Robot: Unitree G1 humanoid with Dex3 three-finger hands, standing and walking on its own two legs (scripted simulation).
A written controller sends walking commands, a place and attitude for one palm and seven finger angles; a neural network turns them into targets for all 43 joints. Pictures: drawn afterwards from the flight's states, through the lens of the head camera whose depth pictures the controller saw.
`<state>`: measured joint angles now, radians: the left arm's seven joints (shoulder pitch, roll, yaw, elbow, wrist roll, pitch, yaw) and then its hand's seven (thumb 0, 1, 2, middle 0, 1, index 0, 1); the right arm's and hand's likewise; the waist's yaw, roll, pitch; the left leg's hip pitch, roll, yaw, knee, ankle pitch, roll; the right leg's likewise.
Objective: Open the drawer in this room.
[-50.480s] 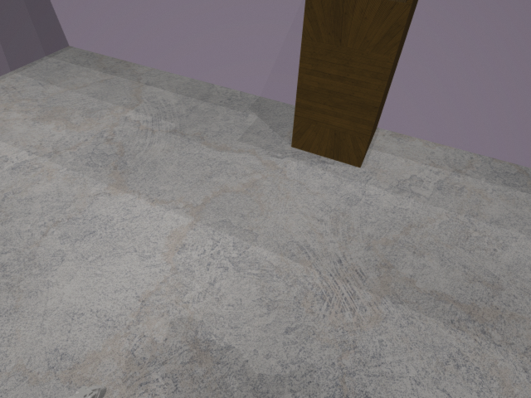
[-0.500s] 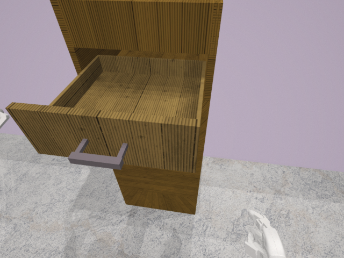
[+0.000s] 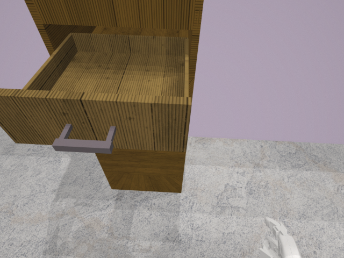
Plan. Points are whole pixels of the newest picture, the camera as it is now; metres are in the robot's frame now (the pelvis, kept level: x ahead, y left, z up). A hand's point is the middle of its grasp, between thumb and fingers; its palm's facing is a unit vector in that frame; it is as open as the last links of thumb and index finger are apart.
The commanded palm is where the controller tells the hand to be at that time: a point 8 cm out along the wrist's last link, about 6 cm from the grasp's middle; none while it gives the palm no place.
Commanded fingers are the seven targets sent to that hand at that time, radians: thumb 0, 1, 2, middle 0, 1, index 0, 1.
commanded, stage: step back with the hand held close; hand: left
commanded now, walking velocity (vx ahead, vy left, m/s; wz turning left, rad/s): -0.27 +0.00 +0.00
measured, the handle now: (86, 138) +0.30 +0.18 +0.16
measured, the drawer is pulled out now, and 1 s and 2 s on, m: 0.29 0.29 0.29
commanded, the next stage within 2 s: stop stepping back and stand still in 0.74 s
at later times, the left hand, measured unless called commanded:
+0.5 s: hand out of the picture +0.10 +0.26 +0.34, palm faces +0.69 -0.68 -0.25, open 7.4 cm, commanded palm +0.04 +0.30 +0.33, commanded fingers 0.00 0.90 0.90 -0.20 -0.30 -0.20 -0.30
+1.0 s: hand out of the picture -0.02 +0.26 +0.34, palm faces +0.58 -0.75 -0.32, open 7.4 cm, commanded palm -0.08 +0.31 +0.33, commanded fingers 0.00 0.90 0.90 -0.20 -0.30 -0.20 -0.30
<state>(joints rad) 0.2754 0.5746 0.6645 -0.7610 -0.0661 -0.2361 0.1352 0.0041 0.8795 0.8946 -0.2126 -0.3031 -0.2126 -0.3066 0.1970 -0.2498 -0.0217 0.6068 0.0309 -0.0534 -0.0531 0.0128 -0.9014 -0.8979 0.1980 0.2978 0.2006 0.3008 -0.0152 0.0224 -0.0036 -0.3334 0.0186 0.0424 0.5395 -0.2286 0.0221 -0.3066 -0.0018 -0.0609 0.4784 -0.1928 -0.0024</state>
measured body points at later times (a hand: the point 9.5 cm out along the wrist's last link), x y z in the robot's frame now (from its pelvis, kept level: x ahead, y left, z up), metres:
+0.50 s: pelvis -0.09 +0.02 -0.02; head -0.08 +0.03 +0.43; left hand +0.06 +0.30 +0.35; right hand +0.07 -0.21 -0.10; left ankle +0.03 +0.10 -0.74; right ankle -0.09 -0.12 -0.73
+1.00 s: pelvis -0.21 +0.03 +0.00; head -0.19 +0.07 +0.45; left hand -0.06 +0.30 +0.35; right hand -0.04 -0.19 -0.07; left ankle -0.08 +0.12 -0.73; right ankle -0.30 -0.10 -0.68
